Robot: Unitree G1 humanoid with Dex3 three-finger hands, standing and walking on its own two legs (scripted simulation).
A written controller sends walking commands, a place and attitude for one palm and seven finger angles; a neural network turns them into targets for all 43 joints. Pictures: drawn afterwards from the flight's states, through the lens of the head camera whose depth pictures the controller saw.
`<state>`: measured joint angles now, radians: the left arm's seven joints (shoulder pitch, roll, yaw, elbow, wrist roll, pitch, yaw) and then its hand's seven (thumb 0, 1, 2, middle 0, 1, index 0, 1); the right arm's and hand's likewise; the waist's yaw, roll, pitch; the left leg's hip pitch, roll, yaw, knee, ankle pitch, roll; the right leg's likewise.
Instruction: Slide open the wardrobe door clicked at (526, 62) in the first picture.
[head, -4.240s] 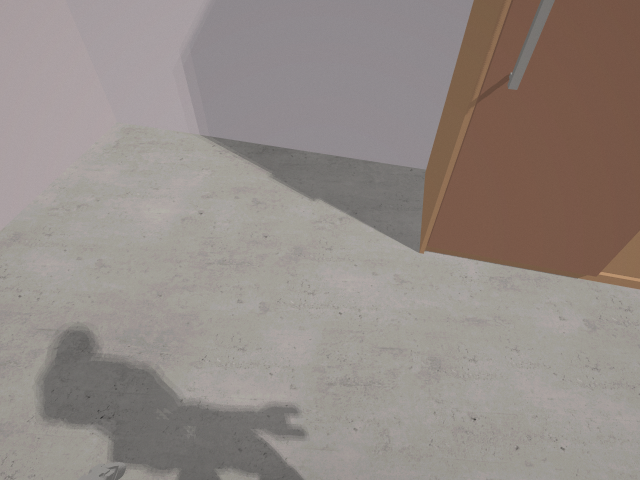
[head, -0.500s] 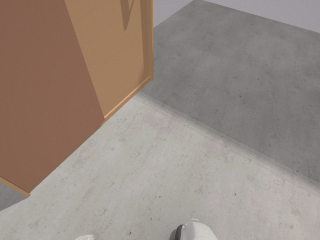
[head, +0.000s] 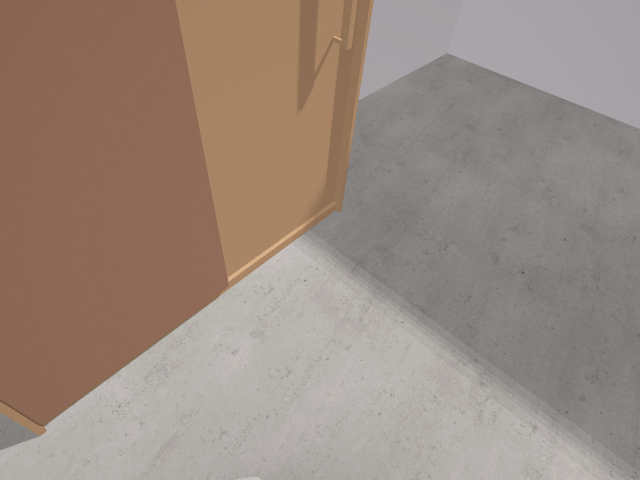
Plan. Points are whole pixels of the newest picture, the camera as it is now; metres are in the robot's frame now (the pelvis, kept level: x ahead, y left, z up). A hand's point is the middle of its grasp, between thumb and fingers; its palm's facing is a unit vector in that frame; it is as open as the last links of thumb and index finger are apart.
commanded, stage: turn to face it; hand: left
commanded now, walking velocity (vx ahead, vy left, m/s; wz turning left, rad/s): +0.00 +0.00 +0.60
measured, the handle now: out of the picture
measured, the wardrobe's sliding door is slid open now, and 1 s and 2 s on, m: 0.00 0.00 0.00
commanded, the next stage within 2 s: take the last steps up to it in 1.34 s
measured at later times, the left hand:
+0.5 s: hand out of the picture +0.09 +0.22 -0.14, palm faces +0.26 -0.93 -0.26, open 7.4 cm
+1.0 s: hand out of the picture -0.06 +0.13 -0.14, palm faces +0.55 -0.78 -0.29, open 7.3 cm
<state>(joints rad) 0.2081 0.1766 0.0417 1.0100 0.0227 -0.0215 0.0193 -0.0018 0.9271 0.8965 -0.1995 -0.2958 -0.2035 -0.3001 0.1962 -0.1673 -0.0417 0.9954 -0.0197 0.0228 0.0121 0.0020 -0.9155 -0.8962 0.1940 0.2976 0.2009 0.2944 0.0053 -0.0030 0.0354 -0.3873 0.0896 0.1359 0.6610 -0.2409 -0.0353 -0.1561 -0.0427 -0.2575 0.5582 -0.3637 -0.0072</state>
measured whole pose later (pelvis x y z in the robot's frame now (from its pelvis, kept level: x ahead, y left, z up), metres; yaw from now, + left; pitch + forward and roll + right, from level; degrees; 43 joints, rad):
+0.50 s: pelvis +0.03 -0.01 +0.01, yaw +15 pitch +2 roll -1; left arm 0.11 0.23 0.08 0.91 0.02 0.05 0.02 0.01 0.91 0.90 -0.20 -0.30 -0.20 -0.30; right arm 0.23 -0.20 -0.08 0.94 -0.02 0.03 0.00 0.00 -0.90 -0.90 0.20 0.30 0.21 0.30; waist -0.04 0.02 0.06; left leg -0.35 -0.07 -0.06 0.46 -0.13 0.06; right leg -0.41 -0.05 0.01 0.87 -0.43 0.10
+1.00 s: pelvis +0.02 -0.06 +0.02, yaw +34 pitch +0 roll +3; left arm 0.26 0.19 0.03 0.91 0.03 0.01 0.02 0.00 0.91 0.90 -0.20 -0.30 -0.21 -0.30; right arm 0.13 -0.27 -0.08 0.95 -0.01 0.09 0.03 0.01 -0.91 -0.90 0.19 0.30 0.20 0.29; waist 0.02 0.01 0.10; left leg -0.40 0.05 0.04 0.90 -0.44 -0.08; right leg -0.21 -0.15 -0.24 0.53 -0.31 -0.01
